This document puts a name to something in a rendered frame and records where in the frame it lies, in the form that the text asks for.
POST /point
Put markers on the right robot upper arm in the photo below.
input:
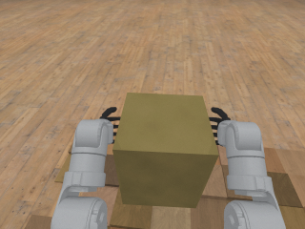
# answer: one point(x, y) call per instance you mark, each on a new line
point(252, 214)

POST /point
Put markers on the left robot upper arm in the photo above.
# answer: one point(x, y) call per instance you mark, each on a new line
point(81, 213)

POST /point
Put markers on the right robot forearm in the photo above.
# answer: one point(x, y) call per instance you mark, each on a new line
point(246, 164)

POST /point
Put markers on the carton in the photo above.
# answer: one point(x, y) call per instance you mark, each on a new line
point(164, 150)

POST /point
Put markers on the right robot hand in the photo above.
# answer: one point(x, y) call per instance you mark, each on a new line
point(223, 116)

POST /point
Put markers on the left robot forearm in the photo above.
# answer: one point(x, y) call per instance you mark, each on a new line
point(88, 156)

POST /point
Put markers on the left robot hand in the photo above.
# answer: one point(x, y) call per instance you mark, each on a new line
point(111, 118)

